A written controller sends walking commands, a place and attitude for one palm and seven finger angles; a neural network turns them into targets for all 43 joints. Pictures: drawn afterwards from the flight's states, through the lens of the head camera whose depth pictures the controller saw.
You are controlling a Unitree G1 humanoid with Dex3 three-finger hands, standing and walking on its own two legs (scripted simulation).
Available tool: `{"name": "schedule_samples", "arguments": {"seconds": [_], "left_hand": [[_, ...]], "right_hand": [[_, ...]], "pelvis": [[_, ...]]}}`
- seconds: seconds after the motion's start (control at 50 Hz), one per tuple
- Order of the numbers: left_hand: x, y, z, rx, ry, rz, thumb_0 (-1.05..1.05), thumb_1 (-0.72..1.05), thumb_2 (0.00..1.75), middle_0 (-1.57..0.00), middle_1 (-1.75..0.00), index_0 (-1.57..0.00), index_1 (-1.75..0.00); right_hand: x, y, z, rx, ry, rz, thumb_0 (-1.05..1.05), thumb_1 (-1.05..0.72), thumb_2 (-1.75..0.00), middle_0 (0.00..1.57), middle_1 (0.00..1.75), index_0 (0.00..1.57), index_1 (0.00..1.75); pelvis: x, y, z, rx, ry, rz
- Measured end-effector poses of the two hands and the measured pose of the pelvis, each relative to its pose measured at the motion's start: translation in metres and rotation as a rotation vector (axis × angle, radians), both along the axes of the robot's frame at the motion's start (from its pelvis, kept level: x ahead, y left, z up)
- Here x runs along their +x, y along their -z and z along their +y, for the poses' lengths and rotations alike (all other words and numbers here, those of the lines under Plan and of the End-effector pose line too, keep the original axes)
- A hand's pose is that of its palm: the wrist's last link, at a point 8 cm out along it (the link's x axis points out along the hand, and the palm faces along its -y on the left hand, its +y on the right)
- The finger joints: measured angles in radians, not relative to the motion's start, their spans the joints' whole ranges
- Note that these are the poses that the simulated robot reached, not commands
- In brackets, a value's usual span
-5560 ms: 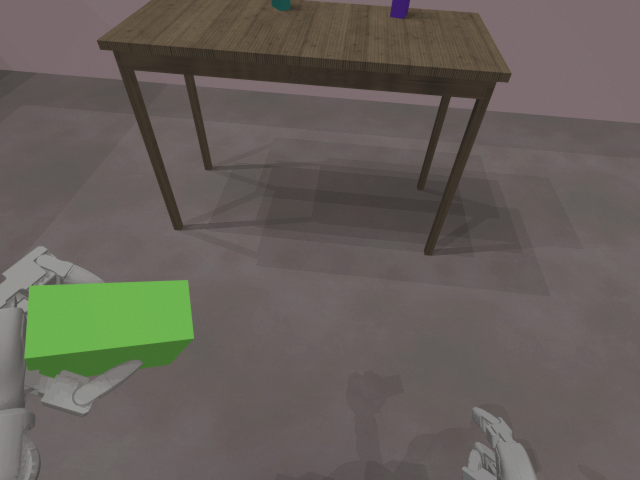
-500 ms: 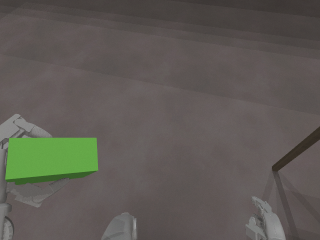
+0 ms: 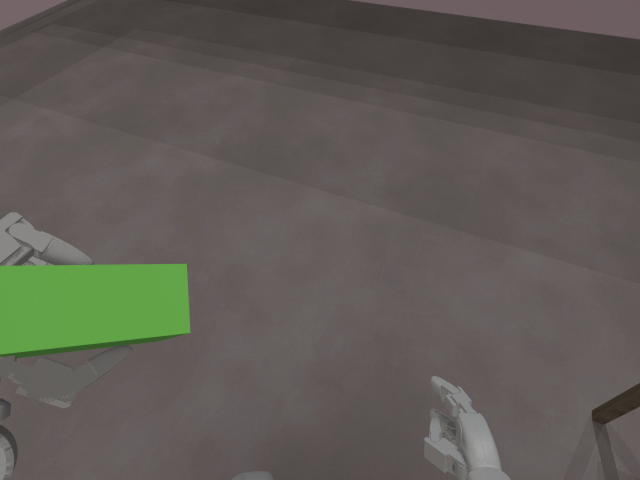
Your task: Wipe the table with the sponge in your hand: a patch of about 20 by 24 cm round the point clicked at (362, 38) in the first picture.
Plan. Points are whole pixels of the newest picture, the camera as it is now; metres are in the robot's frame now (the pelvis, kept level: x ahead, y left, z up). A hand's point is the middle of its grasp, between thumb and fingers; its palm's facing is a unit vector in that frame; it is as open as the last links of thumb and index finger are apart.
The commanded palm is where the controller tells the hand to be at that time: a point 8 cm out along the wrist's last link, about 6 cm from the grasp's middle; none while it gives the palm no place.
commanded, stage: turn to face it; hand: left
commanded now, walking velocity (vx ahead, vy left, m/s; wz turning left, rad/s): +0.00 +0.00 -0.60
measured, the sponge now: (123, 309) +0.21 +0.20 +0.18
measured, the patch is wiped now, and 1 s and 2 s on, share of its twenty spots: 0.00 0.00 0.00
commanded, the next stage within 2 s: none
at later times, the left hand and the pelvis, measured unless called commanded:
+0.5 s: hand (207, 297) +0.22 +0.13 +0.20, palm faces +0.16 -0.85 -0.50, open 10.3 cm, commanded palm +0.18 +0.18 +0.19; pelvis -0.05 -0.05 +0.01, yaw -16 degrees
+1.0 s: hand (383, 393) +0.17 -0.02 +0.17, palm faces -0.15 -0.86 -0.50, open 10.3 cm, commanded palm +0.13 +0.07 +0.19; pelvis -0.16 -0.07 +0.00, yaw -34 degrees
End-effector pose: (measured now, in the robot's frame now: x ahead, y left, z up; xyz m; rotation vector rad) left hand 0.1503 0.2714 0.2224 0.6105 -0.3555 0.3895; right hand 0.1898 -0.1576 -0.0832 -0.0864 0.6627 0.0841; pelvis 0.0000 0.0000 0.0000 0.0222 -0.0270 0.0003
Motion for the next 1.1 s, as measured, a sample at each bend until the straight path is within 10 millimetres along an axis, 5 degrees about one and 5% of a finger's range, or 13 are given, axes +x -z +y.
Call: {"name": "schedule_samples", "arguments": {"seconds": [0.1,0.22,0.38,0.48,0.66,0.82,0.96,1.1], "left_hand": [[0.026,0.014,-0.024,-0.047,-0.011,0.043,-0.01,-0.52,1.03,-0.70,-1.38,-0.72,-1.37],[0.052,0.033,-0.063,-0.098,0.110,0.176,-0.01,-0.52,1.03,-0.70,-1.38,-0.72,-1.37],[0.048,0.000,-0.102,0.013,0.319,0.088,-0.01,-0.52,1.03,-0.70,-1.38,-0.72,-1.37],[0.044,-0.002,-0.099,0.014,0.317,0.068,-0.01,-0.52,1.03,-0.70,-1.38,-0.72,-1.37],[0.026,0.033,-0.113,-0.091,0.409,0.123,-0.01,-0.52,1.03,-0.70,-1.38,-0.72,-1.37],[0.009,0.015,-0.147,0.001,0.482,0.120,-0.01,-0.52,1.03,-0.70,-1.38,-0.72,-1.37],[0.014,0.032,-0.220,0.009,0.576,0.103,-0.01,-0.52,1.03,-0.70,-1.38,-0.72,-1.37],[-0.005,0.028,-0.272,0.052,0.817,0.168,-0.01,-0.52,1.03,-0.70,-1.38,-0.72,-1.37]], "right_hand": [[-0.001,0.012,-0.050,-0.020,0.060,0.011,0.01,-0.90,-0.90,0.21,0.30,0.20,0.30],[-0.040,-0.006,-0.127,-0.118,0.229,0.058,0.01,-0.91,-0.90,0.20,0.30,0.20,0.29],[-0.115,-0.018,-0.193,-0.230,0.402,0.155,0.01,-0.91,-0.90,0.20,0.30,0.19,0.29],[-0.152,-0.017,-0.194,-0.209,0.465,0.186,0.01,-0.91,-0.90,0.20,0.30,0.19,0.29],[-0.207,-0.012,-0.155,-0.158,0.479,0.190,0.01,-0.91,-0.90,0.20,0.30,0.19,0.29],[-0.256,0.005,-0.133,-0.010,0.569,0.161,0.01,-0.91,-0.90,0.20,0.30,0.20,0.29],[-0.318,0.036,-0.168,-0.001,0.637,0.205,0.01,-0.90,-0.90,0.21,0.30,0.20,0.30],[-0.389,0.004,-0.216,-0.121,0.829,0.255,0.01,-0.91,-0.90,0.20,0.30,0.20,0.29]], "pelvis": [[-0.005,0.003,-0.022,0.014,0.038,-0.006],[-0.016,-0.011,-0.039,0.048,0.111,0.020],[-0.033,-0.014,-0.049,0.049,0.209,0.056],[-0.047,-0.014,-0.047,0.054,0.269,0.066],[-0.090,-0.008,-0.035,0.041,0.363,0.049],[-0.115,-0.009,-0.046,-0.019,0.499,0.019],[-0.152,0.008,-0.074,-0.041,0.556,0.016],[-0.175,-0.004,-0.076,0.010,0.663,0.040]]}}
